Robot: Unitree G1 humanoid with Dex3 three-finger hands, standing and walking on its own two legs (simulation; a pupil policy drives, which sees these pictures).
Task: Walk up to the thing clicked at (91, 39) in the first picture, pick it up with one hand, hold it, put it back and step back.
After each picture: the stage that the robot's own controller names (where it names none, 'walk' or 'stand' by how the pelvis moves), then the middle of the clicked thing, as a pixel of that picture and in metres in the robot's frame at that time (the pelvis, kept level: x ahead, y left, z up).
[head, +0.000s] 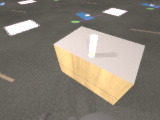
stand; (92, 47) +0.75 +0.02 -0.03
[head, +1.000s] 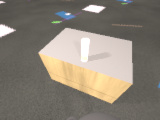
walk; (84, 51) +0.65 +0.07 -0.03
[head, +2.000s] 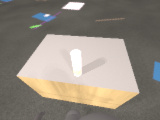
stand; (76, 64) +0.44 +0.14 +0.00
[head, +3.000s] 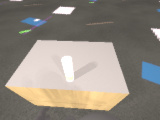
stand; (68, 70) +0.41 +0.19 -0.02
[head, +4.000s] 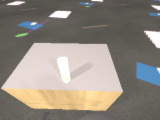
stand; (64, 70) +0.41 +0.23 -0.03
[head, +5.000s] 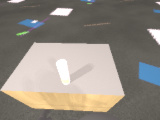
stand; (64, 73) +0.38 +0.22 -0.04
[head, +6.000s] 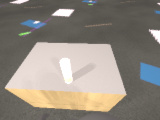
stand; (67, 72) +0.40 +0.21 -0.04
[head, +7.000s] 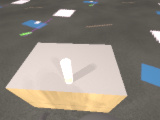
stand; (67, 72) +0.40 +0.20 -0.04
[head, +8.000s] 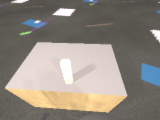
rise first; (67, 72) +0.39 +0.20 -0.04
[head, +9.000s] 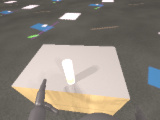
rise first; (69, 73) +0.40 +0.21 -0.03
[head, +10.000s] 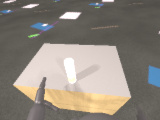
go down; (70, 71) +0.41 +0.20 -0.03
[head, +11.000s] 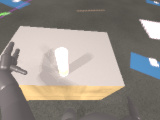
go down; (63, 64) +0.41 +0.18 +0.01
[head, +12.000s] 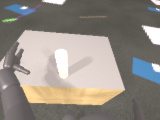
approach; (62, 65) +0.41 +0.19 +0.02
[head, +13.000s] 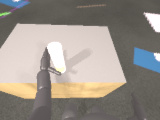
close in; (58, 60) +0.42 +0.21 +0.05
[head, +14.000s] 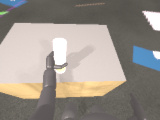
lift; (60, 58) +0.43 +0.19 +0.06
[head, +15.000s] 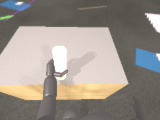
lift; (60, 65) +0.38 +0.19 +0.05
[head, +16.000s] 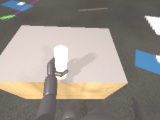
lift; (61, 65) +0.38 +0.19 +0.05
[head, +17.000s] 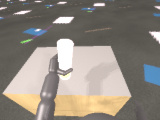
hold; (65, 62) +0.33 +0.16 +0.20
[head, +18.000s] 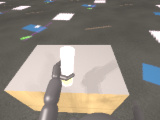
hold; (67, 68) +0.32 +0.16 +0.14
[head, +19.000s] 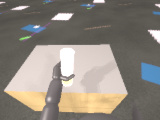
crouch; (67, 69) +0.33 +0.16 +0.13
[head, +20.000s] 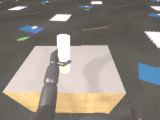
crouch; (64, 55) +0.40 +0.18 +0.17
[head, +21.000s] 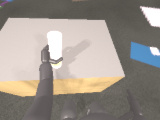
lower; (55, 52) +0.46 +0.20 +0.06
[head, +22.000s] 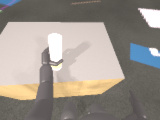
lower; (56, 54) +0.45 +0.20 +0.06
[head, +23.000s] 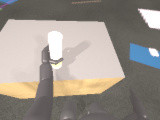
lower; (56, 52) +0.46 +0.20 +0.07
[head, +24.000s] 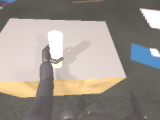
lower; (56, 52) +0.46 +0.20 +0.07
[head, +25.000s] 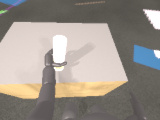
open; (59, 55) +0.44 +0.19 +0.06
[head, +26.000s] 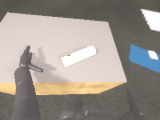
sink last; (79, 55) +0.50 +0.06 -0.04
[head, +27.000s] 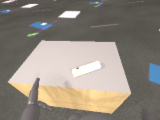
sink last; (86, 69) +0.49 +0.08 -0.07
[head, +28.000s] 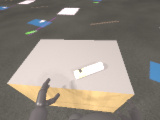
stand; (88, 70) +0.47 +0.06 -0.07
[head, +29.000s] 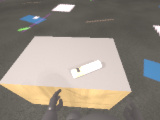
stand; (86, 69) +0.46 +0.06 -0.06
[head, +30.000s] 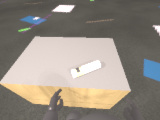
stand; (86, 68) +0.47 +0.06 -0.06
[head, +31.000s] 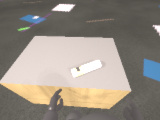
stand; (86, 68) +0.47 +0.06 -0.06
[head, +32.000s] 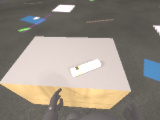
stand; (85, 67) +0.48 +0.07 -0.06
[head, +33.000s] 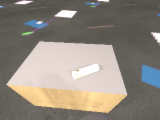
stand; (85, 71) +0.49 +0.07 -0.12
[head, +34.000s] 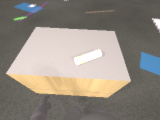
walk; (88, 57) +0.57 +0.03 -0.09
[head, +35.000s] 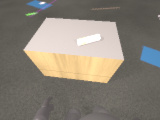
walk; (88, 39) +0.81 +0.05 -0.10
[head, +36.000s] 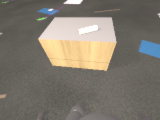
stand; (88, 29) +1.10 +0.15 -0.10
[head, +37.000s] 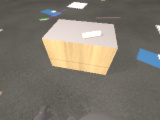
stand; (91, 34) +1.10 +0.03 -0.11
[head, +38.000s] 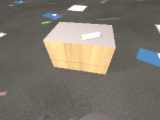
stand; (90, 35) +1.12 +0.04 -0.13
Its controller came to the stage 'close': yes
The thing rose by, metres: 0.20
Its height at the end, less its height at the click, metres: -0.09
